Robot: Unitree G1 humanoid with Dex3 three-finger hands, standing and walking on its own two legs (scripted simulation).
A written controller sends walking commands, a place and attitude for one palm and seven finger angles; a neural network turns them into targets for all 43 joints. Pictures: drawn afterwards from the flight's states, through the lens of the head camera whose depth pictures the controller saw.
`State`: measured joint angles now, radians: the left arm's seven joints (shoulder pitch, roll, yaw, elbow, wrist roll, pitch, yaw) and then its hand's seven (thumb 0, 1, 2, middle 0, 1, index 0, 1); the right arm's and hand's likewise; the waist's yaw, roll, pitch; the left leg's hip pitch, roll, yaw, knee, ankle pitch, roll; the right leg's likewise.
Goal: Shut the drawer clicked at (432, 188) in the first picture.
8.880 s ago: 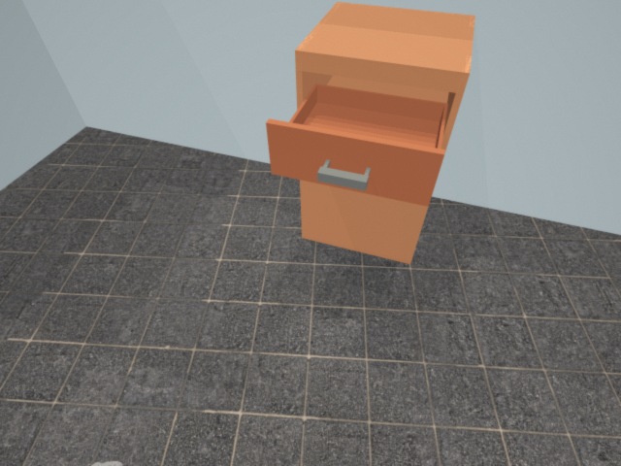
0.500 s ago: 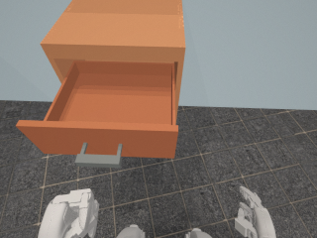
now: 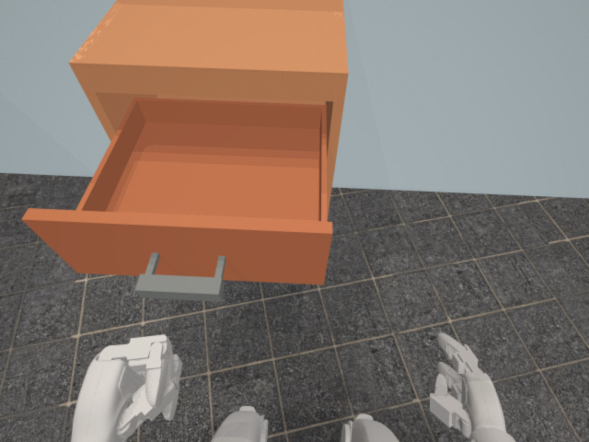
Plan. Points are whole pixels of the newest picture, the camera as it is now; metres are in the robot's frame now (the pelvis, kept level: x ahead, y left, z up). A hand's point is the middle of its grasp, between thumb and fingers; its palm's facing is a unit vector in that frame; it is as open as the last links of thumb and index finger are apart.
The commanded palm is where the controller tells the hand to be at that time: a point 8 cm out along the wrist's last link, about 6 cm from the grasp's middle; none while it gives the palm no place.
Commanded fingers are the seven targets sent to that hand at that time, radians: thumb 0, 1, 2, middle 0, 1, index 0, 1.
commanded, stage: bring the fist close to the handle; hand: left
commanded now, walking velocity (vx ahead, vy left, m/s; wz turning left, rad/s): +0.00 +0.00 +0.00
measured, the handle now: (184, 274) +0.35 +0.19 -0.02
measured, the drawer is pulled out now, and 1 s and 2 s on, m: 0.29 0.29 0.23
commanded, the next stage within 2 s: push the drawer shut in 1.16 s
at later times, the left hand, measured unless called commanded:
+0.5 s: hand (193, 359) +0.22 +0.14 +0.01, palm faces -0.01 -1.00 -0.03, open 3.3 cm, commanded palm +0.20 +0.20 +0.01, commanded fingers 0.00 0.90 0.90 -1.40 -1.60 -1.40 -1.60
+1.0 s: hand (209, 344) +0.25 +0.13 -0.01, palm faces -0.02 -1.00 -0.04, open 3.3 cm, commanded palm +0.23 +0.19 -0.01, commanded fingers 0.00 0.90 0.90 -1.40 -1.60 -1.40 -1.60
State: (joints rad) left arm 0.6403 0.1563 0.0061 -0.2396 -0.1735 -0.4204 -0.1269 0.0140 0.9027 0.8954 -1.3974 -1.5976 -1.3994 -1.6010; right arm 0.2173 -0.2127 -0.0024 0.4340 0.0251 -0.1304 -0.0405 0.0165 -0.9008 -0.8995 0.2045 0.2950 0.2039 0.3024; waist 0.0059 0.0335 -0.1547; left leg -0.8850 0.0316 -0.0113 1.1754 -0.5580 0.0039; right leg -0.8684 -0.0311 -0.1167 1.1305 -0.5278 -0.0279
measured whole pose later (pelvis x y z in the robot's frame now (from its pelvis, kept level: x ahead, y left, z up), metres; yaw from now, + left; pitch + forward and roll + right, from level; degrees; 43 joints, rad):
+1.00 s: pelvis -0.01 +0.01 -0.04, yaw -1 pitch +23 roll -2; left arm 0.30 0.14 -0.02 -0.02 -0.11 -0.45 -0.03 0.01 0.90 0.90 -1.40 -1.60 -1.40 -1.60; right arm 0.19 -0.22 0.01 0.47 0.00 -0.06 0.00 0.02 -0.90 -0.90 0.20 0.29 0.20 0.30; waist -0.01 0.03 -0.18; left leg -1.16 0.03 0.00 1.37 -0.61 0.02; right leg -1.15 -0.04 -0.10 1.32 -0.57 -0.02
